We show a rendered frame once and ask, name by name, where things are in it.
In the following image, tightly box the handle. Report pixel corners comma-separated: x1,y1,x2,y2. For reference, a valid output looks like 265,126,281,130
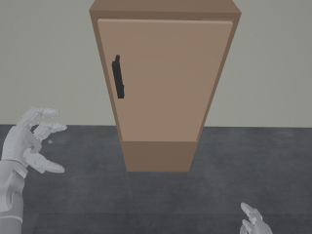
111,55,125,98

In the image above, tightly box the right robot hand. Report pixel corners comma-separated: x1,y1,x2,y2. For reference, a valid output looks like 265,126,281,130
240,203,273,234

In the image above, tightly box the cupboard door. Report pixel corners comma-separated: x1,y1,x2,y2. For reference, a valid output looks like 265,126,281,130
97,19,233,142

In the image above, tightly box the left robot hand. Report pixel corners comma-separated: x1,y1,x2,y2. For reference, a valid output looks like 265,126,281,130
1,106,67,174

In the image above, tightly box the left robot forearm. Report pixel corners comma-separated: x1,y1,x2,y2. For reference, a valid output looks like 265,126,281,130
0,159,28,234

